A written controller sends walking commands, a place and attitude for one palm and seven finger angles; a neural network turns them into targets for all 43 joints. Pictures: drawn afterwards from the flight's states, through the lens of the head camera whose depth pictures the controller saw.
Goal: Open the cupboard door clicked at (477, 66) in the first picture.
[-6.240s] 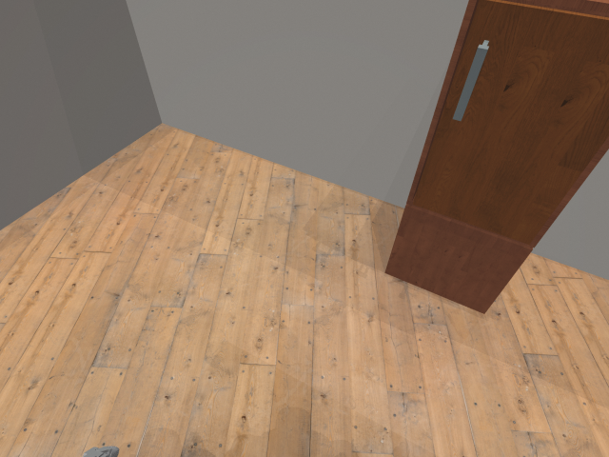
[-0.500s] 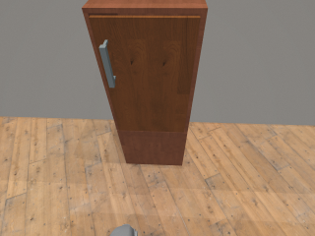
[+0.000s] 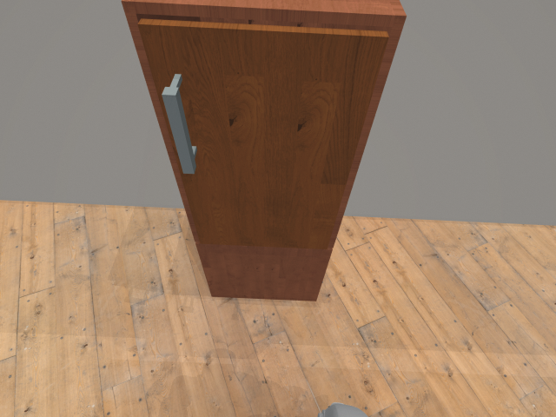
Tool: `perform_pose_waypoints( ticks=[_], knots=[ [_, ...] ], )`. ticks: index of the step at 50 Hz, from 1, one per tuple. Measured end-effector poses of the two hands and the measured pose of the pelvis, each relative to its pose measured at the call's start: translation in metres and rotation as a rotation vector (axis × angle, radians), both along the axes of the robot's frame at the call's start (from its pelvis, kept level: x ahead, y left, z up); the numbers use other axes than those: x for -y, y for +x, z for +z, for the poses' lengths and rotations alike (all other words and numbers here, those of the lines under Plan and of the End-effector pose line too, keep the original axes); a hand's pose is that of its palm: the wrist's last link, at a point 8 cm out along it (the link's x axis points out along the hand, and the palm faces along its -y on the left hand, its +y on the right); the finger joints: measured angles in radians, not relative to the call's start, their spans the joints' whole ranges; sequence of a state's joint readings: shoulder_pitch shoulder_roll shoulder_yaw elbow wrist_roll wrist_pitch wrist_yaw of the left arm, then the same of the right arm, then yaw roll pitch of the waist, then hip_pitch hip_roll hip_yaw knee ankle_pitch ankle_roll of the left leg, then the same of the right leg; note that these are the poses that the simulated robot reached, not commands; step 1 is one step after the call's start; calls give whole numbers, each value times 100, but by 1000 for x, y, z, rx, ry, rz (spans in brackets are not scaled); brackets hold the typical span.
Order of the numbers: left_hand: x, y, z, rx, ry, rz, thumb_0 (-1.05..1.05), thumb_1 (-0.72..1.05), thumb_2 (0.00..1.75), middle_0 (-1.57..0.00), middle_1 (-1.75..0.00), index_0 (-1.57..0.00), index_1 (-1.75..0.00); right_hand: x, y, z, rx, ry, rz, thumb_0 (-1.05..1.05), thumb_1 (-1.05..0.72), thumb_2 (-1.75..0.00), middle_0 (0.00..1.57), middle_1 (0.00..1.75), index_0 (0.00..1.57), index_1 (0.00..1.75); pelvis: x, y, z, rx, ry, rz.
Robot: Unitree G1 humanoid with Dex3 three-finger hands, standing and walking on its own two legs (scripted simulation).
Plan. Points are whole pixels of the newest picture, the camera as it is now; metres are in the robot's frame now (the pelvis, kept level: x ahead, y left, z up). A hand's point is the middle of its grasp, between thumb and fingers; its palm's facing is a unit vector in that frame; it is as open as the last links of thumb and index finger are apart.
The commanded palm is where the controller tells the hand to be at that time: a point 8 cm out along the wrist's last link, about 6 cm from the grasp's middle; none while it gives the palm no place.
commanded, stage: come to a stop and stand still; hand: left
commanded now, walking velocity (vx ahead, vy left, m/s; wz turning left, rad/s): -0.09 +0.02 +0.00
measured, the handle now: (183, 127) +0.54 +0.21 +0.09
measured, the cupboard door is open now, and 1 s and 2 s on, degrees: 0 0 0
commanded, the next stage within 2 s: look again from close up in 1.04 s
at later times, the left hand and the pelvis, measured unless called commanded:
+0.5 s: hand out of the picture +0.02 +0.15 -0.15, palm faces +0.08 -0.96 -0.27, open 7.3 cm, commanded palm none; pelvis -0.03 -0.04 +0.01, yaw +1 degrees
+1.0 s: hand out of the picture -0.07 +0.17 -0.17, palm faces +0.04 -0.99 -0.17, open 7.4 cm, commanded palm none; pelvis -0.06 +0.01 +0.00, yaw +0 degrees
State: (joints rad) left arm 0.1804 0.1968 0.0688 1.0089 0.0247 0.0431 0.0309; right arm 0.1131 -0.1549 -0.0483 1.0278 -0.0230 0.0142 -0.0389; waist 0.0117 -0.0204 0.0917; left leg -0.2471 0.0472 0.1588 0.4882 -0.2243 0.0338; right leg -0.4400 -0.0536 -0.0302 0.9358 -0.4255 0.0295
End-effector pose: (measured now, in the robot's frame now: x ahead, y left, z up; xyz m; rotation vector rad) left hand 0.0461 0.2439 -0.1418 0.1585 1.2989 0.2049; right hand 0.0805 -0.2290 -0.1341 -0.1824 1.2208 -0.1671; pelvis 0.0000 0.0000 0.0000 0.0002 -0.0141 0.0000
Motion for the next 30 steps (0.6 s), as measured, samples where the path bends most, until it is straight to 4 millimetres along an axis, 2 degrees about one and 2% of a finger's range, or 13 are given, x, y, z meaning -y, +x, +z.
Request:
perform_pose_waypoints(
  ticks=[5, 7, 10, 15, 19, 25, 30],
  knots=[
    [11, 35, 13, 93, 57, -39, 0, 91, 90, -20, -30, -20, -30, 29, -14, -14, -33, 22, -27, -1, -92, -90, 20, 30, 20, 30, 22, 2, -5, 2, 10, -5],
    [20, 40, 14, 120, 82, -60, 0, 91, 90, -20, -30, -20, -30, 42, -19, -24, -38, 42, -41, -1, -92, -90, 20, 30, 20, 30, 34, 3, -12, -1, 28, -10],
    [36, 36, 20, 116, 87, -79, 0, 91, 90, -20, -30, -20, -30, 56, -29, -30, -66, 55, -60, 0, -92, -90, 20, 30, 20, 30, 43, 1, -10, 2, 25, -2],
    [56, 20, 28, 86, 66, -65, 1, 91, 90, -20, -30, -20, -30, 66, -46, -25, -108, 67, -52, 0, -92, -90, 20, 30, 20, 30, 50, -4, 0, -5, 43, 1],
    [61, 2, 30, 77, 51, -34, 1, 90, 89, -20, -30, -21, -30, 67, -58, -20, -139, 65, -27, 0, -91, -90, 20, 30, 20, 30, 51, -12, 5, -10, 54, 11],
    [46, -40, 24, 34, 40, 16, 1, 91, 89, -20, -30, -21, -30, 57, -61, -11, -124, 46, 14, 0, -91, -90, 20, 30, 20, 30, 42, -26, 6, -10, 51, 20],
    [20, -80, 5, -30, 13, 54, 1, 91, 89, -20, -30, -21, -30, 36, -58, -4, -51, 11, 38, 0, -91, -90, 20, 30, 20, 30, 22, -39, -1, -8, 15, 22]
  ],
)
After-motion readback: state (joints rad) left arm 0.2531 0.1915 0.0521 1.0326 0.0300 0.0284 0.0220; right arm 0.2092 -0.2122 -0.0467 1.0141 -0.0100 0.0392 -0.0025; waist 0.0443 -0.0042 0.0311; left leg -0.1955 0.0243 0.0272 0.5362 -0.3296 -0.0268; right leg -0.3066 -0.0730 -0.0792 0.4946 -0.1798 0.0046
